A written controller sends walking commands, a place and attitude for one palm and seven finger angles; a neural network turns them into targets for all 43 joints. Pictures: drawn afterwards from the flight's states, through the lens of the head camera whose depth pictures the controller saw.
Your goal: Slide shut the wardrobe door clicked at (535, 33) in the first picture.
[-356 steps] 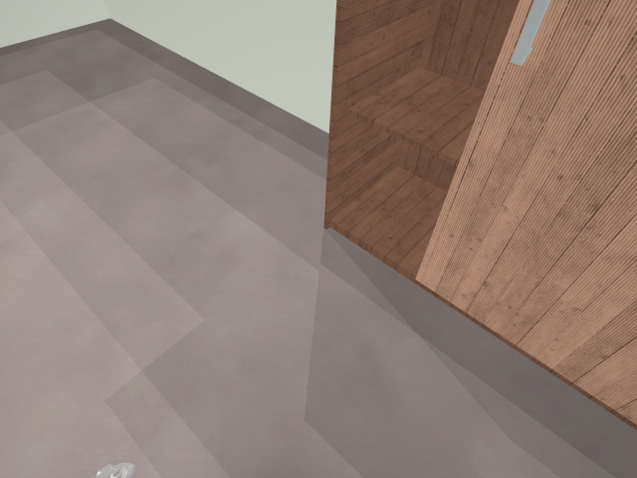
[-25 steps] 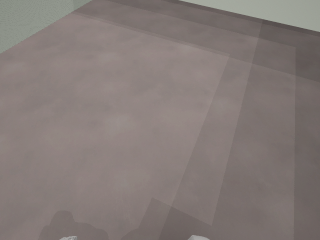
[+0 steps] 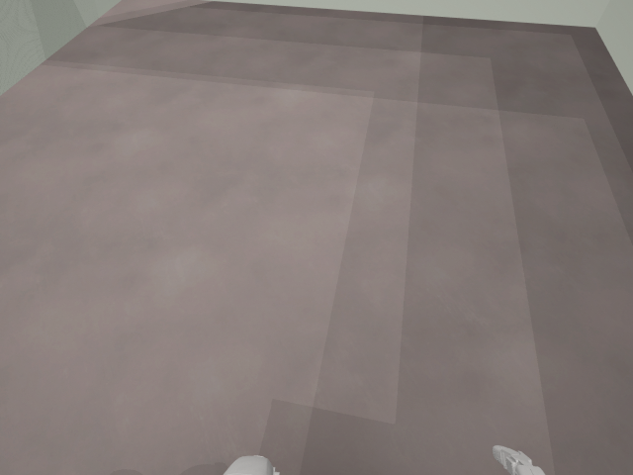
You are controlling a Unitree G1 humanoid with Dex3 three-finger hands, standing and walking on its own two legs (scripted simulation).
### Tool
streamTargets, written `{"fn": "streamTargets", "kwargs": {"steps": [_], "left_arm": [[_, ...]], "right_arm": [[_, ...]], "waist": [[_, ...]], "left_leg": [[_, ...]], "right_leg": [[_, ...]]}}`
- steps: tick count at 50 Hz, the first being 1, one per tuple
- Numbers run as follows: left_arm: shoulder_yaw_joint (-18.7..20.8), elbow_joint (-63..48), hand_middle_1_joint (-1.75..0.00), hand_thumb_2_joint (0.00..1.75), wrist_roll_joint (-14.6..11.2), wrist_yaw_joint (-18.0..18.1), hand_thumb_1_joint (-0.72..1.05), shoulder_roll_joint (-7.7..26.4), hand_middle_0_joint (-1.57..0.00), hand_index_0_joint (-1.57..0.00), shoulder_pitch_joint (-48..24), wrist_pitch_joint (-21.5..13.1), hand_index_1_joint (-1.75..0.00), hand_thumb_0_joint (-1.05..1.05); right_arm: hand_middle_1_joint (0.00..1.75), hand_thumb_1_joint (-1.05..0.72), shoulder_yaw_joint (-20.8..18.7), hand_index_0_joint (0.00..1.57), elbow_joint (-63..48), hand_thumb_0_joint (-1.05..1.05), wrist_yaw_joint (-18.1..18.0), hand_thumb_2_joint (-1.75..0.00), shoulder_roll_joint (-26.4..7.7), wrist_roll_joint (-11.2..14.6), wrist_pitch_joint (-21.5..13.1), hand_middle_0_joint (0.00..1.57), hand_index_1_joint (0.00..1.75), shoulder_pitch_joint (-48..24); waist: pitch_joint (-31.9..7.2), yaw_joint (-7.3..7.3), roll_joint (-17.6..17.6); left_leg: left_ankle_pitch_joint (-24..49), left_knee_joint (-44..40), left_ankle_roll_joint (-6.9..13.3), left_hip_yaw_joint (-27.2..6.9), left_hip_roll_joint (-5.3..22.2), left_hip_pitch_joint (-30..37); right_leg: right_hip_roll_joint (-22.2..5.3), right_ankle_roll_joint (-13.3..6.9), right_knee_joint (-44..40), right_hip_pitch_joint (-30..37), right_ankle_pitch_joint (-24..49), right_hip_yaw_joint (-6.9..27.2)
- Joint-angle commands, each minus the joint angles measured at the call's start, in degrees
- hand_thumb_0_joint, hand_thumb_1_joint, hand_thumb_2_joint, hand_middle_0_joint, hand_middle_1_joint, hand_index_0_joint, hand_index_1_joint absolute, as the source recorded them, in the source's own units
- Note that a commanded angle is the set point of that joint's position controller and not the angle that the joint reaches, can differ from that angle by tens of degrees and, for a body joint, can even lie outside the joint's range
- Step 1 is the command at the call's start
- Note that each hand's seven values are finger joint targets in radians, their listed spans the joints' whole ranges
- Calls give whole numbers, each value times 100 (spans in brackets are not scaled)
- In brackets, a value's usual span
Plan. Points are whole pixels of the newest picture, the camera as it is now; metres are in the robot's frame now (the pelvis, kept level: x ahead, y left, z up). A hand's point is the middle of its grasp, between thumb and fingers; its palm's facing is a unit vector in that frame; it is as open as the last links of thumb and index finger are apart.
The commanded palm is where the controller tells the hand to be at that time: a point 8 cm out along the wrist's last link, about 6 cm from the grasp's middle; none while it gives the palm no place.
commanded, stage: turn to face it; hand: right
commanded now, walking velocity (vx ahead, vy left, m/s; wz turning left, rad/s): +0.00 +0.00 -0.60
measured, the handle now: out of the picture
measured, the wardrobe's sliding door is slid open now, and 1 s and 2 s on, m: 0.44 0.44 0.44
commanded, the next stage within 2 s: none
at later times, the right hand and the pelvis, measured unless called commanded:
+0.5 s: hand out of the picture -0.02 -0.17 -0.16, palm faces +0.33 +0.90 -0.28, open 7.4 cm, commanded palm none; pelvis -0.02 +0.04 +0.00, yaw -20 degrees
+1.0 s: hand out of the picture -0.08 -0.23 -0.16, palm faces +0.58 +0.77 -0.26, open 7.4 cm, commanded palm none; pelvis -0.04 +0.01 +0.00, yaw -36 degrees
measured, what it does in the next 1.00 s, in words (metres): steps on the spot, turning right: left foot, then right foot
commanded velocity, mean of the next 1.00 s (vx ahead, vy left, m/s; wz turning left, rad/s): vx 0.00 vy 0.00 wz -0.60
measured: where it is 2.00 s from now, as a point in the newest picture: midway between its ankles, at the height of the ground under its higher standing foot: outside the picture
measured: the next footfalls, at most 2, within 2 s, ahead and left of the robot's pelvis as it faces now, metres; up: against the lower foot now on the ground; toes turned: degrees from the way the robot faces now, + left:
left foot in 0.16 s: +0.04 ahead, +0.15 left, +0.00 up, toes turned -5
right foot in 0.62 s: -0.03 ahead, -0.11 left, +0.00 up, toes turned -29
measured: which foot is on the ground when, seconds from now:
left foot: up 0.00-0.14, down 0.16-0.62, up 0.64-1.00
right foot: down 0.00-0.14, up 0.16-0.60, down 0.62-1.00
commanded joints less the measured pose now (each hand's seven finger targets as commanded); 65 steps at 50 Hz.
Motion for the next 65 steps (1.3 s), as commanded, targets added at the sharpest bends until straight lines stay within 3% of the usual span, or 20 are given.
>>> {"fn": "streamTargets", "kwargs": {"steps": [1, 5, 6, 7, 8, 9, 13, 24, 29, 30, 31, 32, 37, 49, 55, 56, 58, 59, 62, 65], "left_arm": [[406, -344, -30, 90, 37, 101, 90, 1288, -20, -20, 193, -59, -30, 0], [416, -396, -30, 90, -7, 78, 90, 1212, -20, -20, -31, -23, -30, 0], [399, -423, -30, 90, -53, 55, 90, 1037, -20, -20, -10, -29, -30, 0], [342, -489, -30, 90, -108, 28, 90, 637, -20, -20, 160, -36, -30, 0], [370, -577, -30, 90, -34, 49, 90, 762, -20, -20, 68, -28, -30, 0], [418, -552, -30, 90, -1, 33, 90, 909, -20, -20, 48, 21, -30, 0], [379, -188, -30, 90, 23, -95, 90, 754, -20, -20, 206, 195, -30, 0], [200, -435, -30, 90, -43, -135, 90, 617, -20, -20, -842, 157, -30, 0], [229, -357, -30, 90, -44, -109, 90, 864, -20, -20, -171, 3, -30, 0], [354, -302, -30, 90, -14, -85, 90, 1397, -20, -20, 190, -72, -30, 0], [499, -272, -30, 90, -34, -38, 90, 1988, -20, -20, 503, -81, -30, 0], [483, -129, -30, 90, -44, -7, 90, 1975, -20, -20, 728, -32, -30, 0], [256, -485, -30, 90, -4, 102, 90, 1327, -20, -20, -491, -83, -30, 0], [358, -408, -30, 90, 24, 90, 90, 1321, -20, -20, 94, -55, -30, 0], [403, -499, -30, 90, 9, 70, 90, 1238, -20, -20, -189, 2, -30, 0], [388, -523, -30, 90, -29, 53, 90, 1094, -20, -20, -219, 2, -30, 0], [345, -685, -30, 90, -42, 34, 90, 666, -20, -20, -86, -5, -30, 0], [413, -634, -30, 90, 4, 18, 90, 942, -20, -20, -148, 40, -30, 0], [405, -233, -30, 90, 42, -83, 90, 817, -20, -20, 148, 198, -30, 0], [363, -180, -30, 90, 21, -130, 90, 702, -20, -20, 174, 213, -30, 0]], "right_arm": [[30, -90, -82, 20, -609, 0, -57, -90, -375, 71, -202, 20, 30, -150], [30, -90, -100, 20, -493, 0, -96, -90, -459, 126, -287, 20, 30, 438], [30, -90, -145, 20, -445, 0, -120, -90, -650, 107, -337, 20, 30, 702], [30, -90, -241, 20, -437, 0, -167, -90, -1152, 22, -386, 20, 30, 755], [30, -90, -239, 20, -493, 0, -174, -90, -1340, -5, -359, 20, 30, 698], [30, -90, -190, 20, -568, 0, -187, -90, -1194, 13, -330, 20, 30, 505], [30, -90, -41, 20, -570, 0, -131, -90, -594, 31, -401, 20, 30, 7], [30, -90, -168, 20, -152, 0, -104, -90, -962, -73, -341, 20, 30, 1005], [30, -90, -242, 20, -113, 0, -67, -90, -1069, -3, -262, 20, 30, 854], [30, -90, -216, 20, -232, 0, -45, -90, -820, 41, -232, 20, 30, 971], [30, -90, -83, 20, -466, 0, -11, -90, -447, 53, -214, 20, 30, 799], [30, -90, -77, 20, -510, 0, -45, -90, -602, 7, -147, 20, 30, 479], [30, -90, -167, 20, -175, 0, 44, -90, -633, -12, -124, 20, 30, 584], [30, -90, -112, 20, -530, 0, -30, -90, -499, 36, -177, 20, 30, -15], [30, -90, -109, 20, -474, 0, -77, -90, -466, 111, -270, 20, 30, 637], [30, -90, -151, 20, -433, 0, -97, -90, -618, 96, -321, 20, 30, 885], [30, -90, -267, 20, -507, 0, -157, -90, -1404, -29, -355, 20, 30, 858], [30, -90, -214, 20, -600, 0, -178, -90, -1278, 8, -314, 20, 30, 633], [30, -90, -69, 20, -666, 0, -132, -90, -679, 34, -370, 20, 30, -101], [30, -90, -55, 20, -559, 0, -128, -90, -592, 9, -417, 20, 30, 203]], "waist": [[-789, 63, -885], [-994, -236, -799], [-1153, -348, -396], [-1179, -366, 1167], [-1025, -392, 1598], [-711, -283, 929], [27, 16, 919], [-147, -476, 1309], [-732, -111, 780], [-1127, 95, -508], [-1154, 261, -2025], [-1159, 356, -1339], [-363, -132, -917], [-557, 74, -860], [-872, -263, -888], [-983, -400, -510], [-836, -445, 1726], [-606, -353, 1033], [68, 47, 867], [46, -26, 1040]], "left_leg": [[-206, -794, 78, -73, -157, -8], [786, -2746, 193, 47, -325, 1534], [1295, -3495, 277, -218, 63, 2414], [1365, -3931, 742, -1537, 1565, 3381], [2123, -3849, 1376, -2241, 2568, 2752], [2214, -3810, 1559, -1793, 2536, 1988], [2314, -3661, 1168, -264, 1403, 1392], [3374, -3203, 1282, 403, 1669, 2055], [3045, -1805, 776, 994, 1614, 1615], [1682, -578, 421, 1183, 1154, 551], [-1596, 555, 25, 994, 425, -911], [-1545, 1088, 134, 425, 471, -851], [113, 1313, 84, 146, 399, -654], [-165, -213, 36, -44, 15, -405], [574, -2436, 205, 77, -317, 1433], [1070, -3295, 260, -54, -84, 2236], [1173, -4060, 1289, -2412, 2508, 2685], [1273, -4016, 1504, -1968, 2555, 1809], [1336, -3885, 1166, -577, 1490, 1158], [2030, -3723, 1088, 21, 1331, 1472]], "right_leg": [[-1506, -722, -413, 894, 2048, 1982], [-1093, -347, 22, 156, 2000, 1971], [-823, -43, 340, -439, 1134, 1725], [-148, 431, 1424, -1717, -918, 685], [148, 631, 2656, -2019, -2316, -28], [-95, 590, 3527, -1793, -2142, 120], [-446, 742, 4492, -1771, -1032, -264], [-557, 782, 2260, -1116, -1420, -957], [-503, 559, -39, 600, -29, -1057], [-1360, 212, -473, 1697, 1127, 87], [-2716, -503, -465, 2172, 3626, 1809], [-2879, -869, -330, 1896, 3693, 1522], [-1649, -409, -756, 632, 1457, 745], [-1580, -725, -666, 870, 1281, 1875], [-1115, -408, -138, -38, 1501, 2033], [-844, -132, 185, -574, 849, 1822], [256, 621, 2586, -2221, -2194, 29], [-83, 569, 3476, -1867, -2088, 192], [-372, 668, 4509, -1783, -1052, -85], [-461, 780, 4472, -1821, -746, -311]]}}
